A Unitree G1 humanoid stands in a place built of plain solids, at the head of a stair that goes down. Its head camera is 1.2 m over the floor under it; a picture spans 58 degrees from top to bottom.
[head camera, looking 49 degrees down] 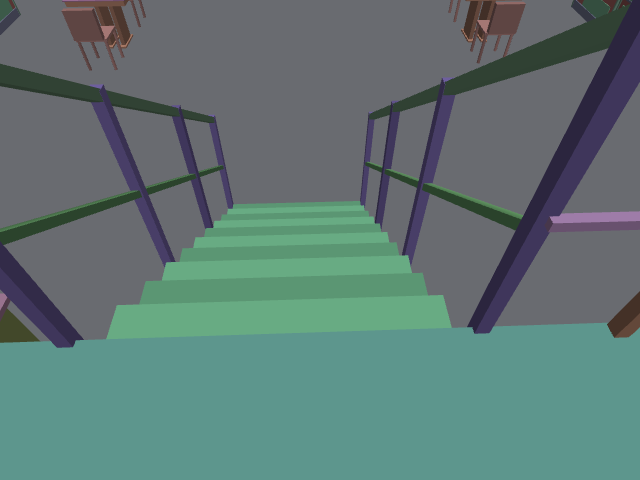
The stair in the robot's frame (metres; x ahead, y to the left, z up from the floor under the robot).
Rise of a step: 0.17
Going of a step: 0.23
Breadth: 1.22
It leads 2 degrees to the left of straight ahead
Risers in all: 11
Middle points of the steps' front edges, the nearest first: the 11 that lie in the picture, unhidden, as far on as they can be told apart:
0.66 0.14 0.00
0.89 0.14 -0.17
1.13 0.15 -0.34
1.36 0.16 -0.51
1.60 0.17 -0.68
1.83 0.18 -0.85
2.06 0.19 -1.02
2.30 0.20 -1.19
2.53 0.20 -1.36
2.76 0.21 -1.53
3.00 0.22 -1.70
